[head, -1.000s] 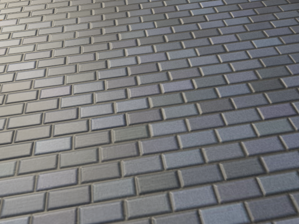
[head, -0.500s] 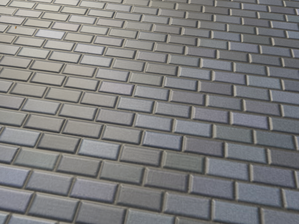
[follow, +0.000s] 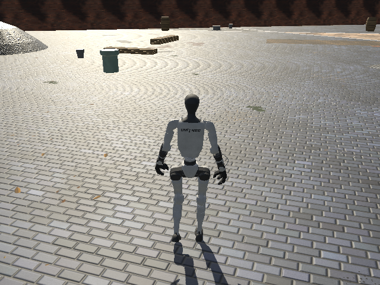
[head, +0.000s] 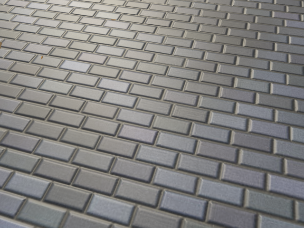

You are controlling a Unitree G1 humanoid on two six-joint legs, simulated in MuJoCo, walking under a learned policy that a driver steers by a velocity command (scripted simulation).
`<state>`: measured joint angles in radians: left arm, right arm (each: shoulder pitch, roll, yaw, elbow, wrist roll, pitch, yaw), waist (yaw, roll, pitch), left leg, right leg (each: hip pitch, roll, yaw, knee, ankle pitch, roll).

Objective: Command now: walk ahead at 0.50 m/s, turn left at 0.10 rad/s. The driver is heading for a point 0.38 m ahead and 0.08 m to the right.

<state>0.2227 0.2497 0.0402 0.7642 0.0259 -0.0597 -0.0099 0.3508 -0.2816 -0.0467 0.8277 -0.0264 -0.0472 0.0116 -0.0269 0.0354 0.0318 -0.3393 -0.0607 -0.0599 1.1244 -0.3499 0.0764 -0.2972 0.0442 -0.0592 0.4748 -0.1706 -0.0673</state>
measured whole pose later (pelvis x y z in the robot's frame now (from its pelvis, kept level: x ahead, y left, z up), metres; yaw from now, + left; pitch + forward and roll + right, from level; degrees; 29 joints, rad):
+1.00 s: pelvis +0.31 +0.02 +0.01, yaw -5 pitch -2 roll +0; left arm 0.22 0.17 0.00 1.03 0.00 -0.01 0.03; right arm 0.30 -0.18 0.00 1.05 -0.01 -0.01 -0.03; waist -0.02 0.01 0.02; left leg -0.14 -0.01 0.08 0.38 -0.22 0.03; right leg -0.19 0.01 -0.02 0.41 -0.19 -0.03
